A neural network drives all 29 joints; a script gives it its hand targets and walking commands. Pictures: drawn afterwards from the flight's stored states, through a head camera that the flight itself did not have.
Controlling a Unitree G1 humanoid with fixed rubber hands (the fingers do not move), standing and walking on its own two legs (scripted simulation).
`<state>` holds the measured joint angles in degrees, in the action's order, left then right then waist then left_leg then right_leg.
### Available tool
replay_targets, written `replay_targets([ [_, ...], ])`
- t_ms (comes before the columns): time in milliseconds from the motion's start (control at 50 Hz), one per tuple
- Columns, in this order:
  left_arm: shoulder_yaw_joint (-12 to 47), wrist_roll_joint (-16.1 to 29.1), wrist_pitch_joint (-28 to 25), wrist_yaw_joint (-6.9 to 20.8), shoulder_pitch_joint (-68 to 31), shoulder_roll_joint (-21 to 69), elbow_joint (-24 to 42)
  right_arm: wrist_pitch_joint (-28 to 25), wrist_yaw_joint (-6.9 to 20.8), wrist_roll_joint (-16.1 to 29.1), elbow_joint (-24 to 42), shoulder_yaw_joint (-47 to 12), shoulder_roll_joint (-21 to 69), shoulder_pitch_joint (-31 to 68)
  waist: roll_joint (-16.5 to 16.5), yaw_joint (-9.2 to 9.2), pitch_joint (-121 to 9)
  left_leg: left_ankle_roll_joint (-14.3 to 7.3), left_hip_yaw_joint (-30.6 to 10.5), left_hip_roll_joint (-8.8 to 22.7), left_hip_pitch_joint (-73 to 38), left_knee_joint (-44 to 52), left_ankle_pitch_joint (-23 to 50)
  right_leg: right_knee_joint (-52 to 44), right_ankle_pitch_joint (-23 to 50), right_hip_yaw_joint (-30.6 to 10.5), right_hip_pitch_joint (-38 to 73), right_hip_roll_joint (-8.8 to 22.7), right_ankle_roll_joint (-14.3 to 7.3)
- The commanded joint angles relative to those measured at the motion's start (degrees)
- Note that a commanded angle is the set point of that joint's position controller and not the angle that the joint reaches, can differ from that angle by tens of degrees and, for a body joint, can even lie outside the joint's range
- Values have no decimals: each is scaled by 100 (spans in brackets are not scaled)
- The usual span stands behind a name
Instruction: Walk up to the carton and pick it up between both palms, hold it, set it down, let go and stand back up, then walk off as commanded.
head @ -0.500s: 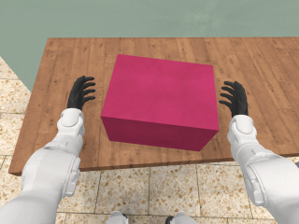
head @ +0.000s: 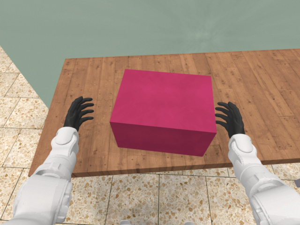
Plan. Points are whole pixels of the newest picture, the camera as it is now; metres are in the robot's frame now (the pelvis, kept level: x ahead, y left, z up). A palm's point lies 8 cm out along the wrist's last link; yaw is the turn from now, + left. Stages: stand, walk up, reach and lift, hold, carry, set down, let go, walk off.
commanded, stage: set down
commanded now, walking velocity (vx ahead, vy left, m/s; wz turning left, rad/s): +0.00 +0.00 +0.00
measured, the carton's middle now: (163, 112) +0.47 -0.04 -0.02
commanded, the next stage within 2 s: none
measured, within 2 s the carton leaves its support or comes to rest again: neither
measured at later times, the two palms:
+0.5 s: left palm (59, 152) +0.33 +0.25 +0.02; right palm (245, 157) +0.29 -0.23 +0.01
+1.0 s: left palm (47, 190) +0.23 +0.25 +0.02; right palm (258, 180) +0.22 -0.23 +0.04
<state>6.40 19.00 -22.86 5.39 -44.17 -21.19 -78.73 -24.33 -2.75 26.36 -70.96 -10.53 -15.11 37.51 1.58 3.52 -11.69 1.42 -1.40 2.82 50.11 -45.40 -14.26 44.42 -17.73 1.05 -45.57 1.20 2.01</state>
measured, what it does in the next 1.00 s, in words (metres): stands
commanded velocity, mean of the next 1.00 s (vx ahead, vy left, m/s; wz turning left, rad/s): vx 0.00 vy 0.00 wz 0.00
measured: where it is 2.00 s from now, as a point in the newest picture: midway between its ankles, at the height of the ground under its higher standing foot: outside the picture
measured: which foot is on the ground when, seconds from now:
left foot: down 0.00-1.00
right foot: down 0.00-1.00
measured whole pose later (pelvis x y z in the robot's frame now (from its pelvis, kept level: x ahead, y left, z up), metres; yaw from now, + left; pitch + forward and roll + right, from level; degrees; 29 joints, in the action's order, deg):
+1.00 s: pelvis +0.03 +0.00 +0.04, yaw -1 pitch -6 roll -1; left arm 1.4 16.3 -18.7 5.9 9.1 -21.6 -31.1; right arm -23.1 -5.2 13.3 -32.3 0.0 -8.8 -8.4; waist -2.4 -0.2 2.9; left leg 1.4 1.7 2.9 9.7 -28.3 -12.9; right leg 26.9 -15.2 -1.0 -6.1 1.3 1.5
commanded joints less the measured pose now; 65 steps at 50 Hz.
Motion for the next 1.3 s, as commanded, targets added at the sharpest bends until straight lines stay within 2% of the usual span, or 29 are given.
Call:
replay_targets([
  [0, -350, -27, -280, 44, -1370, -863, 1232, -495, -229, -532, 1184, 702, -1011, 1408, -176, 288, -2600, 136, 51, -425, -3126, 282, 1114, -1056, 1004, 405, 467, -448, -71],
  [80, -125, 150, -317, 48, -1050, -741, 1142, -346, -249, -539, 1138, 714, -705, 1033, -240, 258, -1730, 38, 68, -409, -2994, 603, 202, -1206, 194, 292, 687, -341, -137],
  [140, -111, 74, -300, 58, -675, -737, 1093, -312, -217, -398, 971, 528, -537, 585, -26, 113, -1384, 49, 110, -424, -3171, 722, 124, -1256, 48, 220, 874, -293, -173],
  [200, -345, -229, -253, 57, -48, -748, 1360, -401, -171, -224, 817, 289, -467, -81, 319, -104, -1267, 150, 149, -432, -3610, 771, 648, -1339, 357, 169, 1089, -301, -215],
  [240, -604, -499, -219, 60, 476, -771, 1761, -544, -158, -132, 868, 160, -449, -585, 545, -242, -1323, 246, 165, -439, -3988, 770, 1293, -1429, 818, 154, 1305, -339, -235],
  [300, -885, -739, -188, 62, 915, -837, 2426, -773, -155, -158, 1204, 243, -485, -912, 728, -293, -1419, 365, 168, -436, -4330, 772, 1937, -1599, 1226, 155, 1470, -398, -241],
  [360, -885, -681, -178, 78, 1334, -790, 3178, -953, -170, -347, 1837, 546, -503, -1143, 622, -132, -1329, 388, 149, -409, -4504, 821, 2078, -1738, 1405, 176, 1640, -446, -228],
  [400, -842, -522, -182, 101, 1601, -781, 3439, -978, -178, -491, 2262, 707, -456, -1302, 357, -50, -1092, 310, 145, -399, -4450, 916, 1841, -1800, 1340, 161, 1806, -441, -199],
  [480, -723, -148, -168, 179, 1994, -789, 3371, -775, -200, -761, 2730, 856, -287, -1564, -287, -40, -297, 87, 175, -387, -4186, 1210, 968, -1909, 756, 60, 2092, -357, -151],
  [540, -641, -45, -111, 249, 2363, -745, 3333, -585, -237, -918, 2904, 878, -152, -1945, -465, -86, 132, 6, 210, -387, -4234, 1440, 560, -2027, 380, -12, 2312, -313, -163],
  [580, -664, -124, -55, 280, 2798, -694, 3540, -528, -263, -969, 2997, 854, -98, -2418, -372, -142, 248, 28, 222, -383, -4502, 1561, 670, -2123, 432, -37, 2485, -318, -191],
  [680, -997, -604, 145, 260, 3835, -653, 4538, -585, -260, -955, 3261, 793, -120, -3401, 196, -362, 433, 240, 224, -364, -5161, 1718, 1601, -2348, 939, -64, 2768, -412, -288],
  [740, -1089, -719, 241, 218, 4270, -643, 5101, -602, -245, -1001, 3682, 860, -95, -3683, 313, -404, 706, 280, 248, -380, -5131, 1855, 1587, -2493, 846, -112, 2908, -416, -324],
  [860, -800, -342, 219, 87, 4287, -775, 5530, -213, -233, -1309, 4627, 1177, 25, -3576, 69, -275, 1251, 79, 337, -396, -4652, 2199, 157, -2671, -316, -173, 2841, -299, -347],
  [920, -627, -104, 208, -2, 4200, -847, 5655, 141, -240, -1374, 4896, 1274, 103, -3562, 69, -281, 1254, 24, 340, -351, -4586, 2331, -185, -2674, -551, -180, 2881, -256, -349],
  [1000, -603, -42, 332, -30, 4549, -817, 5733, 505, -270, -1352, 4951, 1262, 198, -3971, 99, -338, 1202, 43, 333, -325, -4783, 2411, 28, -2730, -371, -232, 3013, -238, -351],
  [1100, -754, -305, 706, 138, 5124, -657, 5430, 834, -357, -1433, 4731, 1192, 266, -4386, -48, -372, 1482, 86, 362, -381, -5116, 2498, 578, -3022, -116, -286, 3123, -237, -356],
  [1180, -824, -551, 856, 178, 5406, -536, 5670, 871, -369, -1567, 4991, 1234, 209, -4581, -56, -459, 1670, 178, 360, -391, -5220, 2547, 979, -3134, 24, -261, 3194, -297, -368],
  [1280, -782, -668, 901, 4, 5509, -501, 6088, 807, -228, -1762, 5249, 1422, 76, -4616, 79, -576, 1627, 257, 343, -327, -5238, 2586, 1205, -3089, 22, -208, 3243, -384, -399],
])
